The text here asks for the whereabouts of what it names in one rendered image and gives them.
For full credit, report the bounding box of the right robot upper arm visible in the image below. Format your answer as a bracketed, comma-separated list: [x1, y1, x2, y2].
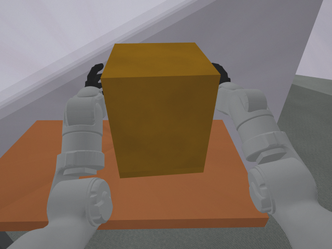
[248, 158, 332, 249]

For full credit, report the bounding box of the robot left hand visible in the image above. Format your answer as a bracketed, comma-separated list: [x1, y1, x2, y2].
[85, 63, 104, 95]

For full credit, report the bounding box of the table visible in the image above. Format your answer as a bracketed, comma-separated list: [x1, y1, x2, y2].
[0, 120, 269, 249]

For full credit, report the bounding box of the carton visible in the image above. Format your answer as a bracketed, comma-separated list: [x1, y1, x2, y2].
[100, 43, 221, 178]

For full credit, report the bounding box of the left robot forearm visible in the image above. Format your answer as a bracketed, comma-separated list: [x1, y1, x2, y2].
[47, 86, 106, 221]

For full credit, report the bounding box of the right robot forearm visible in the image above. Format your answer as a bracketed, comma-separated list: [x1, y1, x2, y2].
[215, 82, 318, 199]

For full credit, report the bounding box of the left robot upper arm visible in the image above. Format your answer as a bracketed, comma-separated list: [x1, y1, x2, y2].
[6, 177, 113, 249]

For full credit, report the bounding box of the robot right hand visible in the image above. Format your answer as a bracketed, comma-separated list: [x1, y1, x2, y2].
[212, 63, 231, 85]

